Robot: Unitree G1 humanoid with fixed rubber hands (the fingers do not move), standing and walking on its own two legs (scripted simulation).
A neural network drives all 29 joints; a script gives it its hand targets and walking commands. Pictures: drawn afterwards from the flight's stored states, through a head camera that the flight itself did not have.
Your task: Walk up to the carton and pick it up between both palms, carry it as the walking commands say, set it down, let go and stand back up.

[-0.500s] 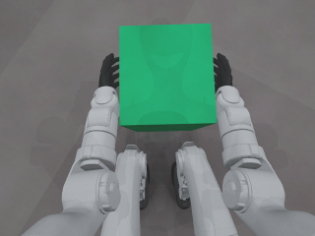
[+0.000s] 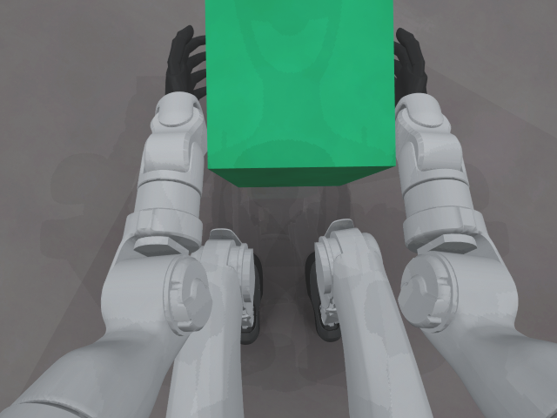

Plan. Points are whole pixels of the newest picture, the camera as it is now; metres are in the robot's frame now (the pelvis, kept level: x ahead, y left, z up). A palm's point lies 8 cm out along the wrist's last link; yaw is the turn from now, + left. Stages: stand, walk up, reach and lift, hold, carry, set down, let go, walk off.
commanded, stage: set down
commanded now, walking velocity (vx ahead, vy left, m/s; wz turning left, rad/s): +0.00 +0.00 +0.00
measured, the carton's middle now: (292, 107) +0.50 -0.03 -0.17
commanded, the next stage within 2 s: none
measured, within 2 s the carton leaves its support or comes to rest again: rests again in 1.54 s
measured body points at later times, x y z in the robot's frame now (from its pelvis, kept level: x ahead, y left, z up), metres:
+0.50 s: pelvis +0.00 -0.01 -0.06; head +0.34 -0.01 +0.23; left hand +0.54 +0.11 -0.20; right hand +0.52 -0.18 -0.20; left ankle +0.11 +0.08 -0.42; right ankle +0.11 -0.11 -0.42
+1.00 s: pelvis -0.02 -0.01 -0.08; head +0.33 -0.03 +0.19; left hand +0.55 +0.11 -0.21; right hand +0.52 -0.17 -0.23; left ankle +0.11 +0.08 -0.42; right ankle +0.11 -0.11 -0.42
